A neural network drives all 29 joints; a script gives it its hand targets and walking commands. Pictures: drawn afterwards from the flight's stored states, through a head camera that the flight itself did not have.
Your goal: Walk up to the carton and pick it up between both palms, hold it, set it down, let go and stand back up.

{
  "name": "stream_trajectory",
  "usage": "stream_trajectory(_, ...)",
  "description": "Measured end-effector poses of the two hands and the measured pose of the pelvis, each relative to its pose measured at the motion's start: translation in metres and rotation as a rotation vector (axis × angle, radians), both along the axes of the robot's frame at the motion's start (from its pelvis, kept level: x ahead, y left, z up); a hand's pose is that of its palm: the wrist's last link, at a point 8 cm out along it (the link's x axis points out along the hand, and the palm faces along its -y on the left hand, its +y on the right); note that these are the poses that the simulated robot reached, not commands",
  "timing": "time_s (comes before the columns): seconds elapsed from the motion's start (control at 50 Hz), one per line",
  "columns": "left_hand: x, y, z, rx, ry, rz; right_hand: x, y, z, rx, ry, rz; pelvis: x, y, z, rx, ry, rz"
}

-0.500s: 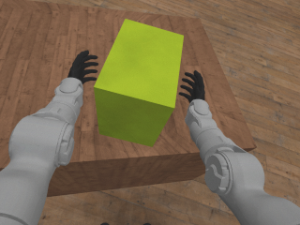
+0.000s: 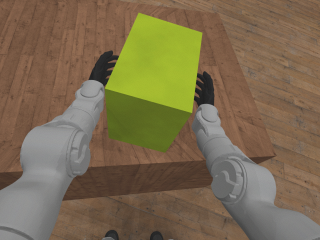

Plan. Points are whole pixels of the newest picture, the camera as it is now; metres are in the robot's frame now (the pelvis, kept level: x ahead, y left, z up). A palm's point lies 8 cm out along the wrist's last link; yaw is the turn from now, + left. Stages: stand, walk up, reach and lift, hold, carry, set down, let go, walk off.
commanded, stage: reach and lift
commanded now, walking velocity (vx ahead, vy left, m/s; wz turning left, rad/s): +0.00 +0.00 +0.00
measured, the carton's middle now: (152, 88) +0.51 -0.03 +0.01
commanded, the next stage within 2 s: none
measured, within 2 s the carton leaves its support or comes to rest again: neither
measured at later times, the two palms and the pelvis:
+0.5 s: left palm (99, 84) +0.49 +0.11 +0.04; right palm (204, 107) +0.42 -0.15 +0.05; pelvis +0.03 -0.01 +0.02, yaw +1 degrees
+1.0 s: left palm (99, 84) +0.49 +0.11 +0.04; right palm (204, 108) +0.42 -0.15 +0.05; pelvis +0.03 -0.01 +0.02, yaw +0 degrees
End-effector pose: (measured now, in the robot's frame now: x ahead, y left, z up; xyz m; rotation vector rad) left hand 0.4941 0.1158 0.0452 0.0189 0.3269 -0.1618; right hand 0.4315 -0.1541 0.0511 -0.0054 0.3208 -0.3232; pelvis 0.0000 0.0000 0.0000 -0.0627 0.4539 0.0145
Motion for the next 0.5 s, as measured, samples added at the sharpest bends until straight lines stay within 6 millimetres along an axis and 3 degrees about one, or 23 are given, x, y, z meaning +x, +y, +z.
stream_trajectory(0.24, -0.008, 0.001, 0.001, 0.026, -0.004, 0.007, -0.008, 0.005, -0.009, 0.014, -0.085, -0.024, 0.013, -0.001, 0.011, 0.016, -0.100, -0.003)
stream_trajectory(0.5, -0.008, -0.002, -0.001, -0.015, 0.007, 0.010, -0.010, 0.001, -0.004, -0.068, -0.051, 0.008, 0.028, -0.011, 0.017, 0.034, -0.154, -0.004)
